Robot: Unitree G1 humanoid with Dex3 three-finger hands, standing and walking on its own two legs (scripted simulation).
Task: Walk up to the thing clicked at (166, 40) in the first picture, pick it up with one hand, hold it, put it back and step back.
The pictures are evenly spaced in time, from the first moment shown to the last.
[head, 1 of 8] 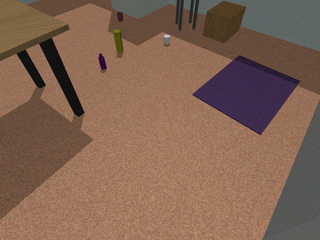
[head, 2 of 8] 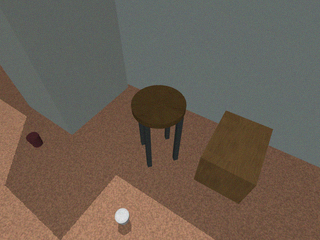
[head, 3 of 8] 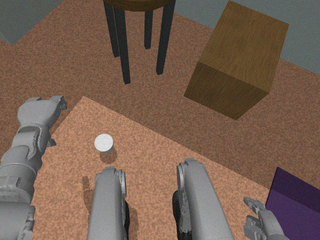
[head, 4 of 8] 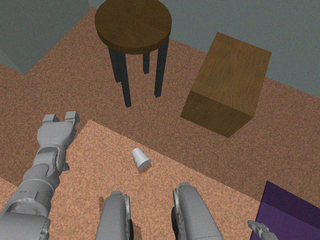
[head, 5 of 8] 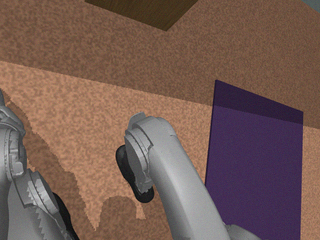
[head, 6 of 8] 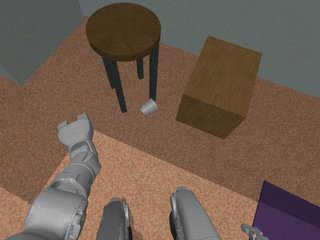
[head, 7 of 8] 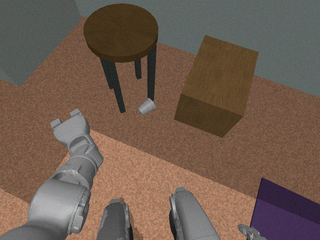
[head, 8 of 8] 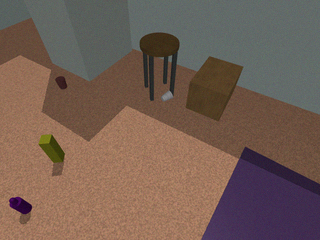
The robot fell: no
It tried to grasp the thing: yes
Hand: left
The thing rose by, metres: 0.01
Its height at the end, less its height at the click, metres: -0.01
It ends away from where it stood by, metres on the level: 0.44
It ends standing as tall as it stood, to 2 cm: yes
